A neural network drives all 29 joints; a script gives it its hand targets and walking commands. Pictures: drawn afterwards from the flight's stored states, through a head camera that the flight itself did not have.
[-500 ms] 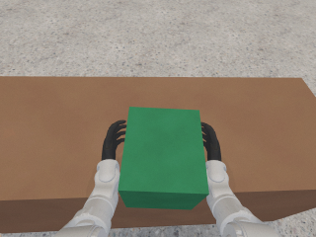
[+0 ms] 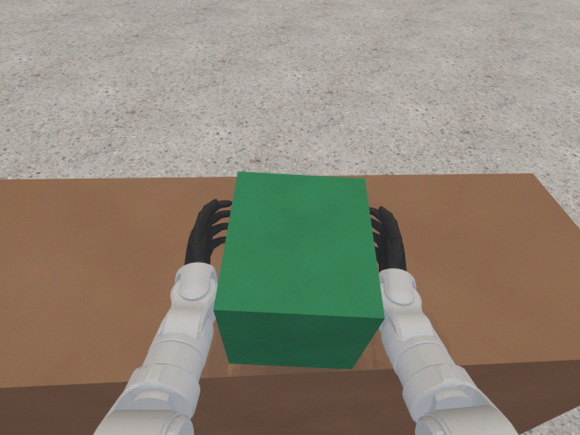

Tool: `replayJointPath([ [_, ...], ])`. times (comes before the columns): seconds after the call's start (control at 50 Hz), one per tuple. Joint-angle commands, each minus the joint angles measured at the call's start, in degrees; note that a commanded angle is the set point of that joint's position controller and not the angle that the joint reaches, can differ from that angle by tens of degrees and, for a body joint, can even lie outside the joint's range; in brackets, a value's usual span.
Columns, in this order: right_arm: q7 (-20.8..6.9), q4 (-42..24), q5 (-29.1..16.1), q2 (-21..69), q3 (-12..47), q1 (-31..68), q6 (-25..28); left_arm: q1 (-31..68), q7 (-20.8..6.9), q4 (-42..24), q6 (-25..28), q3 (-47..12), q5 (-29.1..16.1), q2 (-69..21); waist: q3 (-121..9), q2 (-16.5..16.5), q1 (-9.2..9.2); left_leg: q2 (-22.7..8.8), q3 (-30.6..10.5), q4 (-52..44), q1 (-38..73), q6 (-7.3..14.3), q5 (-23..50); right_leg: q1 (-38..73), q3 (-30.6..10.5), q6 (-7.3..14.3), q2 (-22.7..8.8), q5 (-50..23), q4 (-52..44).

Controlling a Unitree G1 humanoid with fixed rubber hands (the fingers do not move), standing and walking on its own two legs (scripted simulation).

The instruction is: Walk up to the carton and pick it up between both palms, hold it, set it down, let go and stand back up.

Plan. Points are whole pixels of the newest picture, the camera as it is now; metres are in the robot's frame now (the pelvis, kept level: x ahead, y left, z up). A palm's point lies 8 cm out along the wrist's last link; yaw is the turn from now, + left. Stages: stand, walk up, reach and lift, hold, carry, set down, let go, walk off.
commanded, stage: reach and lift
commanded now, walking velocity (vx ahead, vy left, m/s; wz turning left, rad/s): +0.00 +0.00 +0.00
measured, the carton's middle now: (295, 272) +0.36 -0.02 +0.05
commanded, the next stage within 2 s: hold in 1.62 s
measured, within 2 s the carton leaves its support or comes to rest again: neither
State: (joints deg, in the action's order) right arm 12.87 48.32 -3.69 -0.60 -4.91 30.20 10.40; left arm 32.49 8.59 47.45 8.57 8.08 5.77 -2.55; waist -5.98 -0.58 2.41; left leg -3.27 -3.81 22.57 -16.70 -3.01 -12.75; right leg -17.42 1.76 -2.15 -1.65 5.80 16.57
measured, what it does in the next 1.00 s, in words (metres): stands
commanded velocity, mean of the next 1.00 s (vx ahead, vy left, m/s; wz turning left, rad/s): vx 0.00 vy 0.00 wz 0.00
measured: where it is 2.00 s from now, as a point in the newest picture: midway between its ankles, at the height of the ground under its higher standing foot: outside the picture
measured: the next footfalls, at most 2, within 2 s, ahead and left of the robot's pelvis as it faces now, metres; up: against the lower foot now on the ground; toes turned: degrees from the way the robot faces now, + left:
none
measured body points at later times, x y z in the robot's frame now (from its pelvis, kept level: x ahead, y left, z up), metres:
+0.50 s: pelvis +0.00 +0.01 +0.00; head -0.01 +0.03 +0.45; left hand +0.37 +0.13 +0.13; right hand +0.36 -0.14 +0.11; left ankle -0.02 +0.15 -0.75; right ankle +0.02 -0.15 -0.75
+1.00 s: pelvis -0.01 +0.01 +0.00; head -0.04 +0.03 +0.45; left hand +0.37 +0.13 +0.16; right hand +0.36 -0.14 +0.14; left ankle -0.02 +0.15 -0.75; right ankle +0.02 -0.15 -0.75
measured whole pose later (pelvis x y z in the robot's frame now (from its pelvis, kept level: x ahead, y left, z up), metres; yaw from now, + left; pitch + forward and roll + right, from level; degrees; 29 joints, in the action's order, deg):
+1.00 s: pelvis -0.01 +0.01 +0.00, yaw +1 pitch -6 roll -1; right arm 12.0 27.8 -7.8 -0.2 -4.3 31.7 -16.8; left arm 31.2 3.5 10.7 -32.3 11.2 15.8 -6.3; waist 2.1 1.5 4.2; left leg -2.0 -4.5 21.6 -2.7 -2.0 -13.1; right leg -2.5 1.5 -3.2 -2.5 5.7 14.2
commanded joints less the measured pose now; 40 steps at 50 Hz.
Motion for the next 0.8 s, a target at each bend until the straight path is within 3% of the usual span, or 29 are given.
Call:
replayJointPath([
  [0.0, -7.66, -18.39, 1.71, 41.35, 28.04, 41.22, -1.68, 36.45, -7.79, -16.08, -1.75, -23.41, 2.76, -42.77, -25.46, 1.38, 0.14, 5.36, 1.8, -1.99, 8.04, 0.51, 16.96, 18.29, 0.96, 0.78, 4.65, -15.36, 0.79],
  [0.04, -7.61, -23.7, -0.16, 41.39, 28.94, 43.18, -3.42, 37.14, -7.38, -22.05, -4.91, -26.23, 1.29, -44.08, -28.13, 0.49, 0.36, 5.43, 1.54, -1.26, 9.46, 0.0, 19.52, 18.76, 1.02, 1.04, 4.98, -16.63, 1.14],
  [0.14, -6.69, -31.69, -3.41, 40.5, 30.23, 43.39, -9.4, 33.22, -8.56, -29.07, -14.76, -28.04, 0.61, -43.28, -26.79, 0.43, 1.42, 6.0, 1.18, -1.47, 10.33, -0.06, 18.63, 21.65, 1.17, 0.8, 4.93, -16.71, 0.77],
  [0.18, -6.56, -36.14, -4.67, 39.77, 31.53, 43.49, -10.77, 32.28, -8.82, -33.53, -17.5, -29.63, -0.29, -43.17, -28.19, -0.08, 2.01, 6.08, 0.83, -0.6, 11.96, -0.75, 22.25, 23.09, 1.44, 0.89, 5.23, -19.77, 1.19],
  [0.24, -6.2, -37.68, -6.43, 37.79, 31.86, 41.88, -13.48, 29.87, -9.47, -37.39, -22.29, -30.51, -0.13, -41.87, -24.96, -1.22, 2.62, 6.17, 0.46, -0.83, 13.66, -1.38, 23.55, 23.8, 2.01, 0.9, 5.56, -19.13, 0.63],
  [0.34, -5.91, -38.9, -6.83, 34.77, 29.79, 40.52, -16.15, 26.07, -12.02, -38.0, -28.2, -28.33, 2.17, -39.0, -19.24, -0.65, 3.89, 6.74, 1.57, -2.47, 12.74, -1.21, 20.13, 26.95, 2.14, 0.66, 4.92, -18.37, 0.23],
  [0.42, -5.88, -41.67, -7.66, 33.91, 29.94, 41.36, -17.03, 26.2, -12.45, -41.07, -30.62, -29.3, 1.59, -38.93, -19.15, -1.16, 4.17, 6.71, 1.67, -2.25, 14.68, -1.69, 21.81, 27.14, 2.66, 0.57, 5.38, -18.54, 0.26],
  [0.52, -6.11, -45.43, -8.55, 33.45, 30.52, 43.82, -18.53, 26.35, -12.81, -42.75, -33.68, -29.44, 1.29, -38.92, -19.45, -0.38, 3.61, 6.74, 2.06, -2.44, 15.09, -1.52, 21.18, 27.53, 2.88, 0.12, 5.68, -17.03, 0.22],
  [0.62, -6.61, -43.89, -7.83, 33.14, 28.7, 46.48, -20.25, 27.92, -13.25, -41.7, -36.49, -27.8, 2.2, -38.49, -16.1, -0.04, 2.81, 6.38, 2.89, -3.94, 14.26, -0.94, 15.99, 26.22, 2.87, 0.22, 5.53, -11.27, -0.52],
  [0.78, -6.69, -42.68, -8.16, 34.12, 27.8, 49.77, -21.16, 29.63, -13.9, -40.61, -38.57, -25.24, 3.28, -38.6, -16.34, 0.7, 1.9, 6.57, 3.55, -4.11, 14.73, -0.34, 16.08, 27.66, 2.95, -0.13, 5.64, -12.03, -0.54],
])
